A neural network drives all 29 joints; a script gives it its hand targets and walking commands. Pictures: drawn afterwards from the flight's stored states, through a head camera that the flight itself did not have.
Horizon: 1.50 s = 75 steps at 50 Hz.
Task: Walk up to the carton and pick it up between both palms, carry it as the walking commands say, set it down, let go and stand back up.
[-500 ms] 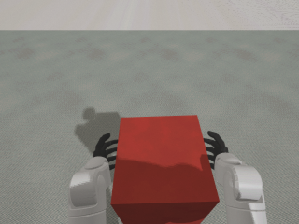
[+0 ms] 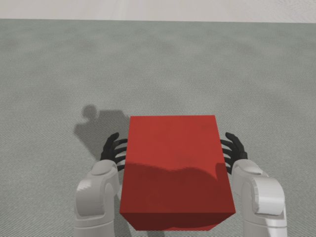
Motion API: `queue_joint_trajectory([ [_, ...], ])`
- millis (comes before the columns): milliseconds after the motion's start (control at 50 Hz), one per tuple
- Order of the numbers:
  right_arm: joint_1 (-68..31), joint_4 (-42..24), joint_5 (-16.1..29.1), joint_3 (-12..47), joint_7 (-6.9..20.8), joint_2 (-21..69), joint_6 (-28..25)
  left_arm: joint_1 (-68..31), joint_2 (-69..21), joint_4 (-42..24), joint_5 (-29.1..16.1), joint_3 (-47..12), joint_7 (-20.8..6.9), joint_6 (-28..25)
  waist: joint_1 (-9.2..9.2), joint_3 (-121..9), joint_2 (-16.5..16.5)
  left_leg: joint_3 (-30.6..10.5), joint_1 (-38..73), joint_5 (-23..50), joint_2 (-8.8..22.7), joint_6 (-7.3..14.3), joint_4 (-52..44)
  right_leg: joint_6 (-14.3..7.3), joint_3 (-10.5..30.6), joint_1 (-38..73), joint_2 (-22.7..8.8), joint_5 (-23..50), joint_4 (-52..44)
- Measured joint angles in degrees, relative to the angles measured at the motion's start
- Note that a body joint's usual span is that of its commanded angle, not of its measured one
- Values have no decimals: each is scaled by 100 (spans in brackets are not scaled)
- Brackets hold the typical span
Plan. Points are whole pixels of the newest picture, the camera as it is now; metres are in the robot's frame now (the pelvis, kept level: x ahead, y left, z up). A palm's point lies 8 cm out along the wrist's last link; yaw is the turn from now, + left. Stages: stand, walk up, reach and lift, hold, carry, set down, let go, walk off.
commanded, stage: carry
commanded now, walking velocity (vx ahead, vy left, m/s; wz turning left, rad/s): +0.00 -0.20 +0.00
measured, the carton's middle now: (172, 177) +0.28 -0.01 +0.01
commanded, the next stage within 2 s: none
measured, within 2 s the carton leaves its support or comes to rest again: neither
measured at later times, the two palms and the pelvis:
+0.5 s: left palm (190, 166) +0.26 -0.04 +0.10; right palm out of the picture +0.24 -0.33 +0.09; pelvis -0.02 -0.17 +0.01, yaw +0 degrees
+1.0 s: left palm (277, 185) +0.22 -0.21 +0.10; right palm out of the picture +0.19 -0.50 +0.08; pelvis -0.07 -0.33 +0.01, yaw -1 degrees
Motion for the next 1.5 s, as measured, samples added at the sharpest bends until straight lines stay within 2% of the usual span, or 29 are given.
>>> queue_joint_trajectory([
  [40, 60, 211, -20, 81, 27, -9, 44, 236, 33, 32, 39, -35, -2, 44, 45, -62, -83, 79, 64, 19, 123, 39, -17, 242, 189, -295, -22, -495, 923],
  [80, 139, 327, -19, 116, 59, -15, 56, 350, 49, 32, 45, -71, 38, 123, 19, -81, -40, 78, 199, 136, 264, -55, -226, 486, 363, -501, -127, -475, 1685],
  [120, 180, 245, 19, 79, 63, -18, 34, 293, 44, -17, 20, -98, 75, 166, -7, -69, 40, 23, 311, 317, 411, -206, -479, 697, 556, -545, -261, -326, 1891],
  [200, 42, -31, -15, 7, 58, -5, -28, -47, -3, -93, -45, -1, 77, 103, -55, -55, 236, -140, 327, 548, 755, -466, -693, 851, 622, -161, -483, -522, 795],
  [240, 1, -78, -36, -21, 58, 0, -2, -89, -13, -73, -13, 1, 31, 75, -81, -84, 314, -235, 282, 565, 912, -632, -631, 883, 494, 268, -516, -50, -278],
  [260, -17, -106, -56, -27, 58, 1, 44, -92, -16, -65, 2, -15, 30, 75, -86, -92, 296, -268, 246, 531, 953, -723, -520, 877, 414, 535, -553, 314, -868],
  [300, -10, -13, -71, -128, 74, -10, 132, -38, -16, 162, 36, -109, 11, 16, -75, -103, 499, -527, 69, 183, 1088, -727, -115, 666, 225, 573, -390, 740, -938],
  [340, 95, 115, -78, -192, 82, -17, 230, 25, 0, 401, 69, -218, 11, 54, -59, -145, 487, -695, -216, -850, 822, -609, 804, 441, 184, 502, -383, 520, -743],
  [400, 158, 182, -75, -133, 72, -26, 211, 44, 3, 429, 78, -191, 8, 103, -57, -148, 442, -610, -578, -1178, 410, -408, 2006, 263, 147, 470, -368, 436, -748],
  [500, 14, 51, -59, -88, 7, -10, 172, -67, -15, 284, 22, -39, -22, 35, -23, -127, 411, -209, -456, -960, 43, -205, 1514, 33, 4, 279, -205, 428, -631],
  [580, -125, 41, -66, -99, 10, 10, 123, -172, -33, 204, 42, 52, -43, 17, 14, -118, 207, -11, 166, 57, 0, 11, -130, -145, -166, 104, -17, 316, -359],
  [620, -142, 224, -104, -10, 27, 17, 95, -11, -2, 187, 51, 76, -44, 4, 25, -96, -19, 49, 174, 81, 26, 87, -133, 115, -49, -83, -59, 27, 130],
  [680, -99, 376, -88, 81, 45, 12, 110, 167, 28, 96, 40, 74, 9, 103, 39, -89, 3, 80, 283, 209, 234, -50, -305, 478, 317, -429, -142, -474, 1273],
  [760, -16, 134, -100, 53, 65, 0, 114, 53, 13, 23, 17, 20, 24, 146, 10, -43, 150, -73, 310, 480, 559, -312, -564, 746, 535, -297, -413, -475, 1088],
  [800, -117, 78, -106, 14, 65, 14, 136, -40, -3, -20, 9, 63, 26, 145, -19, -16, 221, -145, 276, 575, 735, -453, -601, 766, 550, -60, -474, -383, 553],
  [840, -153, 26, -135, -13, 77, 19, 138, -139, -21, -3, 27, 90, -1, 143, -20, -24, 233, -213, 201, 594, 881, -624, -504, 792, 408, 366, -540, 172, -420],
  [880, -227, 49, -145, -113, 87, 22, 176, -172, -37, 106, 54, 58, -21, 80, -35, 11, 363, -376, 54, 492, 1054, -702, -223, 643, 264, 529, -421, 510, -770],
  [960, -54, 190, -82, -210, 92, 1, 247, -116, -21, 356, 133, -111, 2, 167, -98, 15, 368, -521, -296, -881, 618, -527, 891, 281, 167, 366, -391, 367, -490],
  [1000, 5, 172, -45, -176, 84, -9, 213, -119, -24, 301, 141, -107, 10, 221, -95, 16, 376, -438, -460, -1175, 364, -374, 1430, 191, 142, 296, -359, 403, -498],
  [1080, -58, 109, -21, -153, 18, -2, 169, -157, -34, 267, 95, -33, -5, 129, -68, -61, 393, -244, -380, -1028, 70, -125, 1401, 6, 37, 181, -196, 480, -525],
  [1120, -105, 67, -44, -127, 19, 5, 168, -163, -34, 199, 105, -3, -32, 108, -38, -86, 332, -206, -136, -923, -18, -38, 956, -82, -26, 145, -95, 488, -509],
  [1160, -132, 136, -70, -97, 19, 10, 184, -129, -28, 223, 96, 33, -40, 105, -31, -185, 258, -139, 291, -194, -21, 18, -56, -163, -106, 88, 14, 468, -452],
  [1200, -109, 292, -114, -18, 43, 12, 160, -10, -2, 252, 92, 59, -43, 106, -8, -214, 28, -82, 344, 176, -29, 6, -224, 53, -40, -47, -31, 129, -115],
  [1260, -46, 420, -127, 41, 82, 1, 181, 117, 18, 235, 78, 48, -8, 189, 24, -148, 62, -95, 434, 186, 165, -106, -380, 452, 322, -430, -58, -255, 1182],
  [1340, -5, 283, -108, 9, 83, -1, 152, 7, 6, 193, 25, 35, 41, 214, 38, -84, 174, -201, 473, 465, 458, -348, -714, 740, 677, -467, -365, -160, 1408],
  [1380, -24, 103, -113, 15, 73, 3, 128, -21, 1, 75, -2, 32, 28, 150, 10, -62, 285, -293, 422, 540, 650, -488, -732, 802, 789, -212, -462, -381, 798],
  [1440, -102, -33, -131, -11, 73, 12, 137, -104, -16, -3, -14, 57, 13, 102, 3, -37, 327, -399, 304, 504, 893, -741, -508, 848, 657, 466, -592, 457, -840],
  [1460, -140, -45, -130, -56, 76, 11, 141, -133, -27, 25, -4, 45, 5, 72, -2, -10, 406, -482, 221, 441, 1017, -807, -332, 819, 532, 508, -527, 954, -984],
  [1500, -106, 32, -119, -171, 83, 3, 187, -134, -33, 245, 45, -56, 1, 29, -42, -13, 506, -713, 16, -245, 945, -764, 154, 636, 399, 417, -440, 747, -762],
])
